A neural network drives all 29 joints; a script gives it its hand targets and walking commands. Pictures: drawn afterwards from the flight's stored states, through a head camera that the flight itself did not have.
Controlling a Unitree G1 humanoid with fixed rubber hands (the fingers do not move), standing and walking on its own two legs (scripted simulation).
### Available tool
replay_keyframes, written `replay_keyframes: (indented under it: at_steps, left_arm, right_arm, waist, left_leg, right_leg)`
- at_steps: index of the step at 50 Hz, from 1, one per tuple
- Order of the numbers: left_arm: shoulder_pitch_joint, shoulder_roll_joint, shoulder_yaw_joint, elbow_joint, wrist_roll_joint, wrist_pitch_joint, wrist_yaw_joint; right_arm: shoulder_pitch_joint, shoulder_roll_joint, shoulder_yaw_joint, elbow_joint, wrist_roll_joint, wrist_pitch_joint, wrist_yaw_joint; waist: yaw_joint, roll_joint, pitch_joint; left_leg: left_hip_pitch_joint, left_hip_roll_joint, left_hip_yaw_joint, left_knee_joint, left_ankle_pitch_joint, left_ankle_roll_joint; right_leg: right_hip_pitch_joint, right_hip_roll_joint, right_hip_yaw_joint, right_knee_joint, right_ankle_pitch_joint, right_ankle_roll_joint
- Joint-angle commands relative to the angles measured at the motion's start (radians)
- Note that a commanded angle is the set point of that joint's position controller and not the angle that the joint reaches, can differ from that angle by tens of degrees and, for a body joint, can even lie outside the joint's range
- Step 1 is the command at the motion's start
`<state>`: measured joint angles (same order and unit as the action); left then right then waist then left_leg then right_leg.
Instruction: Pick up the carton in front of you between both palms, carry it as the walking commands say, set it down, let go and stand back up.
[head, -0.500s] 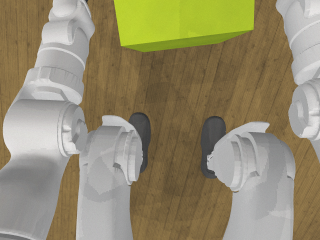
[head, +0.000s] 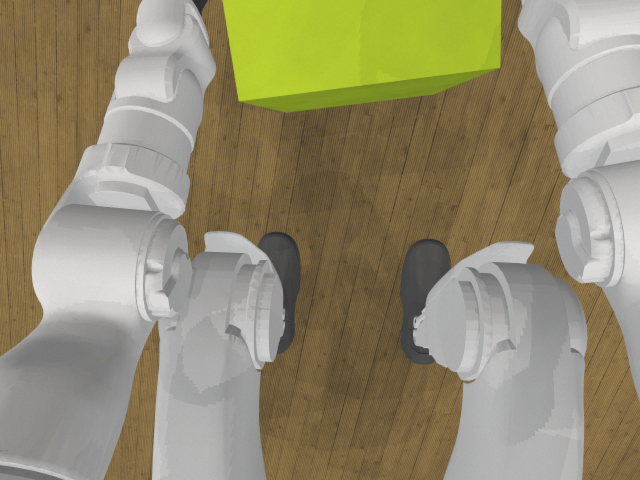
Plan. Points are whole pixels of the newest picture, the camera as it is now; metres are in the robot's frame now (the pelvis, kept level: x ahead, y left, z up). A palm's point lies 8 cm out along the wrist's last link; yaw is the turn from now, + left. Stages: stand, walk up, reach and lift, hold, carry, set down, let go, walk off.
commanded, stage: reach and lift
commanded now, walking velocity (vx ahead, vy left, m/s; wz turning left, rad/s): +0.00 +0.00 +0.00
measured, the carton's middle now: out of the picture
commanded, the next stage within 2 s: none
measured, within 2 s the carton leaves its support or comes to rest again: leaves its support in 0.38 s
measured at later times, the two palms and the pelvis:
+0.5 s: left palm out of the picture +0.54 +0.14 -0.12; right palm out of the picture +0.55 -0.16 -0.14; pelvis +0.00 +0.00 +0.00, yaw -2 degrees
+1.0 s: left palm out of the picture +0.49 +0.14 +0.06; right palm out of the picture +0.50 -0.16 +0.06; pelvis +0.00 +0.01 +0.12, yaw -3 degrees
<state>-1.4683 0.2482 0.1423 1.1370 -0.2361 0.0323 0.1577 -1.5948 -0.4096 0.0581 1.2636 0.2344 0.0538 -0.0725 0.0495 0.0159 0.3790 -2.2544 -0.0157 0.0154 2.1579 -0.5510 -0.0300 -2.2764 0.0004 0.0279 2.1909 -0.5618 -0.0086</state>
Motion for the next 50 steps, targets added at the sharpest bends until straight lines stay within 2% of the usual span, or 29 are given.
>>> replay_keyframes:
  at_steps: [1, 2, 4, 6, 8, 10, 13, 17, 20, 22, 23, 24, 27, 29, 32, 35, 38, 42, 46, 50]
  left_arm:
    - [-0.287, 0.012, -0.004, -0.094, 0.012, -0.017, 0.000]
    - [-0.304, -0.013, -0.004, -0.102, 0.021, -0.016, -0.003]
    - [-0.395, -0.259, -0.058, -0.130, 0.017, -0.009, -0.053]
    - [-0.514, -0.544, -0.101, -0.150, 0.046, 0.020, -0.130]
    - [-0.569, -0.723, -0.097, -0.169, 0.085, 0.061, -0.209]
    - [-0.577, -0.827, -0.090, -0.203, 0.100, 0.090, -0.262]
    - [-0.580, -0.929, -0.113, -0.267, 0.071, 0.116, -0.301]
    - [-0.599, -1.052, -0.192, -0.379, -0.001, 0.140, -0.308]
    - [-0.598, -1.128, -0.242, -0.484, -0.031, 0.170, -0.304]
    - [-0.588, -1.158, -0.257, -0.562, -0.022, 0.201, -0.305]
    - [-0.586, -1.177, -0.276, -0.597, -0.009, 0.215, -0.301]
    - [-0.587, -1.179, -0.293, -0.633, -0.001, 0.226, -0.299]
    - [-0.562, -1.183, -0.309, -0.660, 0.039, 0.254, -0.300]
    - [-0.515, -1.194, -0.272, -0.607, 0.093, 0.271, -0.303]
    - [-0.429, -1.187, -0.148, -0.469, 0.211, 0.295, -0.311]
    - [-0.385, -1.159, -0.030, -0.385, 0.312, 0.310, -0.315]
    - [-0.379, -1.169, 0.006, -0.381, 0.352, 0.313, -0.324]
    - [-0.386, -1.227, -0.034, -0.416, 0.345, 0.323, -0.343]
    - [-0.369, -1.294, -0.125, -0.479, 0.303, 0.343, -0.362]
    - [-0.311, -1.332, -0.226, -0.546, 0.252, 0.361, -0.372]
  right_arm:
    - [-0.316, 0.014, 0.007, -0.094, -0.013, -0.018, -0.001]
    - [-0.326, 0.037, 0.003, -0.102, -0.025, -0.017, -0.001]
    - [-0.405, 0.294, 0.054, -0.105, -0.019, -0.008, 0.045]
    - [-0.486, 0.596, 0.088, -0.109, -0.042, 0.012, 0.118]
    - [-0.467, 0.792, 0.061, -0.128, -0.081, 0.042, 0.190]
    - [-0.432, 0.905, 0.031, -0.153, -0.112, 0.068, 0.238]
    - [-0.419, 0.998, 0.027, -0.217, -0.109, 0.092, 0.275]
    - [-0.479, 1.104, 0.109, -0.394, -0.040, 0.110, 0.281]
    - [-0.539, 1.177, 0.189, -0.594, 0.006, 0.130, 0.264]
    - [-0.534, 1.205, 0.204, -0.700, -0.009, 0.160, 0.255]
    - [-0.517, 1.257, 0.216, -0.727, -0.020, 0.173, 0.243]
    - [-0.490, 1.271, 0.213, -0.744, -0.034, 0.187, 0.234]
    - [-0.372, 1.330, 0.174, -0.685, -0.088, 0.229, 0.225]
    - [-0.297, 1.375, 0.127, -0.589, -0.135, 0.254, 0.235]
    - [-0.212, 1.386, 0.003, -0.426, -0.224, 0.278, 0.262]
    - [-0.191, 1.355, -0.113, -0.335, -0.300, 0.291, 0.281]
    - [-0.188, 1.346, -0.174, -0.319, -0.347, 0.292, 0.288]
    - [-0.180, 1.367, -0.178, -0.347, -0.367, 0.296, 0.286]
    - [-0.160, 1.414, -0.111, -0.428, -0.342, 0.309, 0.286]
    - [-0.120, 1.470, 0.004, -0.536, -0.287, 0.326, 0.289]
  waist:
    - [0.023, -0.083, -1.153]
    - [0.019, -0.085, -1.151]
    - [0.012, -0.095, -1.138]
    - [0.006, -0.092, -1.091]
    - [0.000, -0.090, -1.034]
    - [-0.005, -0.093, -1.015]
    - [-0.009, -0.086, -1.096]
    - [-0.005, -0.078, -1.425]
    - [-0.011, -0.114, -1.744]
    - [-0.019, -0.142, -1.932]
    - [-0.005, -0.143, -1.980]
    - [-0.017, -0.144, -2.002]
    - [-0.023, -0.120, -1.872]
    - [-0.009, -0.111, -1.699]
    - [0.023, -0.104, -1.431]
    - [0.038, -0.101, -1.316]
    - [0.028, -0.087, -1.342]
    - [-0.007, -0.059, -1.438]
    - [-0.029, -0.036, -1.575]
    - [-0.027, -0.033, -1.692]
  left_leg:
    - [0.562, -0.049, 0.033, -0.140, 0.285, -0.016]
    - [0.570, -0.055, 0.035, -0.141, 0.283, -0.015]
    - [0.580, -0.072, 0.041, -0.138, 0.275, -0.008]
    - [0.561, -0.089, 0.041, -0.127, 0.253, -0.007]
    - [0.525, -0.101, 0.054, -0.108, 0.220, -0.002]
    - [0.493, -0.107, 0.062, -0.100, 0.211, 0.005]
    - [0.517, -0.108, 0.069, -0.090, 0.259, 0.012]
    - [0.637, -0.114, 0.084, -0.080, 0.401, 0.012]
    - [0.702, -0.126, 0.087, -0.089, 0.522, 0.009]
    - [0.695, -0.135, 0.086, -0.109, 0.566, 0.003]
    - [0.674, -0.143, 0.093, -0.125, 0.565, -0.002]
    - [0.663, -0.146, 0.094, -0.140, 0.551, -0.006]
    - [0.631, -0.150, 0.094, -0.206, 0.439, -0.010]
    - [0.594, -0.148, 0.094, -0.262, 0.321, -0.007]
    - [0.541, -0.142, 0.086, -0.342, 0.163, 0.011]
    - [0.532, -0.141, 0.075, -0.414, 0.076, 0.022]
    - [0.568, -0.142, 0.070, -0.462, 0.076, 0.022]
    - [0.639, -0.148, 0.070, -0.515, 0.095, 0.015]
    - [0.737, -0.154, 0.073, -0.558, 0.155, 0.005]
    - [0.843, -0.157, 0.069, -0.596, 0.245, -0.003]
  right_leg:
    - [0.601, 0.038, 0.000, -0.167, 0.249, 0.021]
    - [0.611, 0.042, -0.002, -0.168, 0.247, 0.019]
    - [0.611, 0.062, -0.009, -0.168, 0.241, 0.013]
    - [0.590, 0.078, -0.013, -0.161, 0.221, 0.007]
    - [0.566, 0.092, -0.030, -0.151, 0.206, 0.000]
    - [0.546, 0.101, -0.041, -0.143, 0.210, -0.007]
    - [0.560, 0.105, -0.054, -0.130, 0.257, -0.012]
    - [0.701, 0.107, -0.069, -0.112, 0.387, -0.005]
    - [0.884, 0.116, -0.079, -0.113, 0.550, 0.006]
    - [0.997, 0.121, -0.077, -0.122, 0.646, 0.009]
    - [1.026, 0.128, -0.081, -0.130, 0.668, 0.014]
    - [1.044, 0.133, -0.083, -0.145, 0.667, 0.016]
    - [0.949, 0.148, -0.087, -0.221, 0.536, 0.020]
    - [0.815, 0.154, -0.090, -0.289, 0.386, 0.018]
    - [0.638, 0.153, -0.088, -0.376, 0.180, 0.011]
    - [0.566, 0.159, -0.086, -0.443, 0.068, 0.005]
    - [0.599, 0.163, -0.081, -0.492, 0.066, 0.000]
    - [0.697, 0.165, -0.081, -0.550, 0.102, -0.001]
    - [0.831, 0.166, -0.084, -0.594, 0.176, 0.002]
    - [0.958, 0.168, -0.082, -0.630, 0.272, 0.015]
